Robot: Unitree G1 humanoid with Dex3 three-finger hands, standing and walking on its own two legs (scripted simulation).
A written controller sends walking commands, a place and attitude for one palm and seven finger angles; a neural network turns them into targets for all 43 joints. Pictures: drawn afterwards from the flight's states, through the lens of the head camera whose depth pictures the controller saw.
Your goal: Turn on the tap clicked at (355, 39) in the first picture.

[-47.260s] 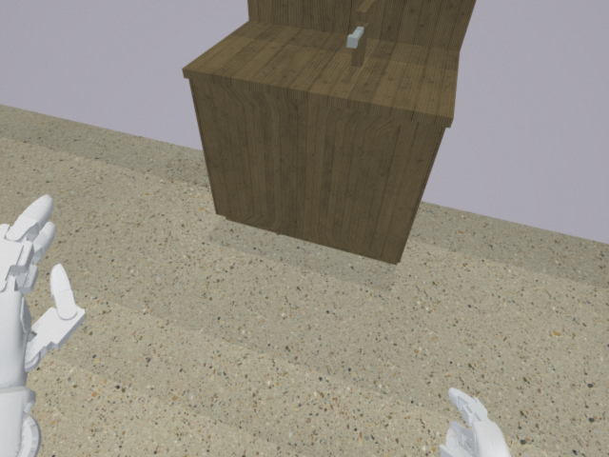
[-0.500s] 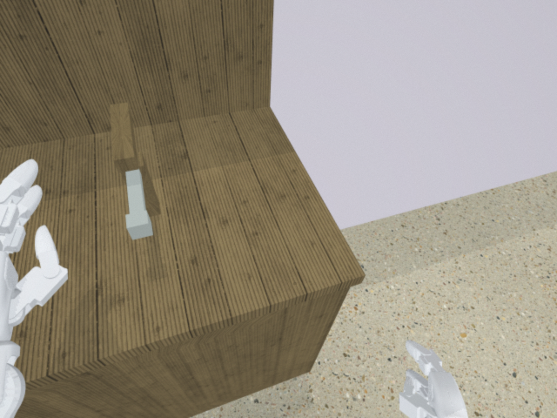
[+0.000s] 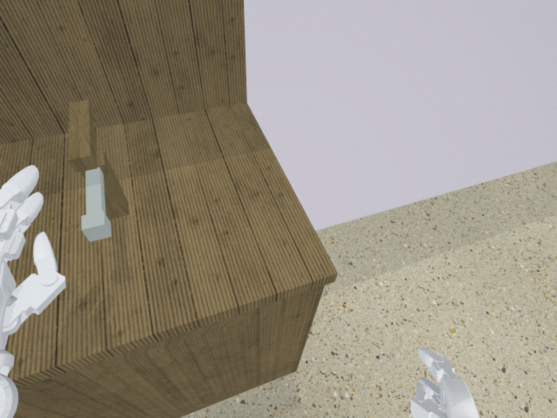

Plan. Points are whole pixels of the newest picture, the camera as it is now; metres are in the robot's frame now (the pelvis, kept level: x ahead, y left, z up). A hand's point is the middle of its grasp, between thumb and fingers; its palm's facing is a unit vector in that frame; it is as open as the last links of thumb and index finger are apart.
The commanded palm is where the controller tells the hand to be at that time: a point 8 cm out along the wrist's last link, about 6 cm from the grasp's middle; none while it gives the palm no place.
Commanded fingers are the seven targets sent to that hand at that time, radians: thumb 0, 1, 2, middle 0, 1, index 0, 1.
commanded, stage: shuffle to correct the standing spot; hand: left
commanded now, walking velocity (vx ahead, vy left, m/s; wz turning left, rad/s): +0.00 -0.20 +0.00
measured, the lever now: (96, 226) +0.33 +0.27 +0.09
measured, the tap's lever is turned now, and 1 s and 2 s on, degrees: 0 0 0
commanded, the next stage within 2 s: none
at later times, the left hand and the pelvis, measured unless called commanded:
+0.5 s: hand (48, 289) +0.21 +0.25 +0.16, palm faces +0.35 -0.86 -0.37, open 7.4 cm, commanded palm +0.15 +0.28 +0.18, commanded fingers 0.00 0.90 0.90 -0.20 -0.30 -0.20 -0.30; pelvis -0.01 +0.00 +0.00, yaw +0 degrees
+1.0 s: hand (45, 281) +0.21 +0.25 +0.17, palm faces +0.34 -0.85 -0.39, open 7.4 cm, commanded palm +0.15 +0.28 +0.18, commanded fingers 0.00 0.90 0.90 -0.20 -0.30 -0.20 -0.30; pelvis -0.01 +0.00 +0.00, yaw +1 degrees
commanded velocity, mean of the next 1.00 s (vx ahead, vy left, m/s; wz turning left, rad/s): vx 0.00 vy -0.20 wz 0.00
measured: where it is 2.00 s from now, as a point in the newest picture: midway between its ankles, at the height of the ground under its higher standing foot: outside the picture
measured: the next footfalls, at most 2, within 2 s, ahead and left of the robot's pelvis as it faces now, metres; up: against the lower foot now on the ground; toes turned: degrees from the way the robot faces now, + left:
none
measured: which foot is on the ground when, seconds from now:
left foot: down 0.00-1.00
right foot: down 0.00-1.00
